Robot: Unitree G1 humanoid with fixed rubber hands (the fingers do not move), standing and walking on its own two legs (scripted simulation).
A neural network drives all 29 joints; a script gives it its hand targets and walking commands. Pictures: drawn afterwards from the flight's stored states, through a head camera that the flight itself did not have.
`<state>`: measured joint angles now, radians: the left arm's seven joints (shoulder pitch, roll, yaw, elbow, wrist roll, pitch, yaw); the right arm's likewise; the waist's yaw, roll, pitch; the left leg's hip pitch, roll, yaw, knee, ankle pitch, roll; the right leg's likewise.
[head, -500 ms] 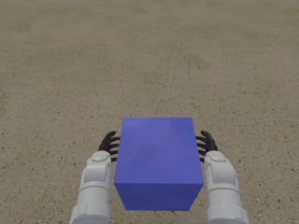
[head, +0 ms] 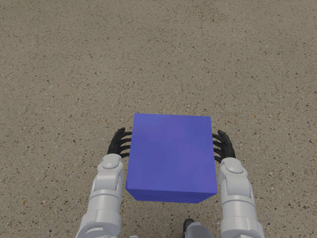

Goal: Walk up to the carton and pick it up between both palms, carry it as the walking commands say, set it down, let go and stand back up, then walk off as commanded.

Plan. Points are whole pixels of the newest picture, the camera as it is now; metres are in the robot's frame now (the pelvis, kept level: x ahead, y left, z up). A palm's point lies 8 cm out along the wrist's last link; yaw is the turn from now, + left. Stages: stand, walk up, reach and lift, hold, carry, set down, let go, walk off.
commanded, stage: set down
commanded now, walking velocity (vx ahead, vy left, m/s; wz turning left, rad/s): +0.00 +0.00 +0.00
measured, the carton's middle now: (169, 163) +0.33 -0.04 -0.12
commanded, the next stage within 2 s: none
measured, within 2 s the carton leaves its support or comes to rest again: neither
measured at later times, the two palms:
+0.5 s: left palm (124, 157) +0.37 +0.10 -0.13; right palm (217, 163) +0.32 -0.19 -0.14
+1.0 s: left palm (128, 157) +0.40 +0.10 -0.22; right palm (210, 164) +0.35 -0.19 -0.22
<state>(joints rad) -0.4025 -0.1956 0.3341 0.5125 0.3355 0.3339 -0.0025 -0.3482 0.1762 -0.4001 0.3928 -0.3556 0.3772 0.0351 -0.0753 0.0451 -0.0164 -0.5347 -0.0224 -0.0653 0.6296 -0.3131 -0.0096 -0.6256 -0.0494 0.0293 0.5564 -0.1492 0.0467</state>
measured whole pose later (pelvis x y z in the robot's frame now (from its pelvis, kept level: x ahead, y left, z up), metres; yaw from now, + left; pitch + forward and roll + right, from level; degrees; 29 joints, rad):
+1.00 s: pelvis -0.05 -0.01 -0.15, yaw +0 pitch +44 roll +1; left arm -0.78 -0.08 0.42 0.63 0.25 0.28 -0.01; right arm -0.67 0.17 -0.49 0.44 -0.30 0.33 -0.04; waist -0.05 0.05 -0.28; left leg -1.62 -0.04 -0.05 1.36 -0.51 -0.04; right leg -1.73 -0.02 0.07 1.26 -0.30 0.05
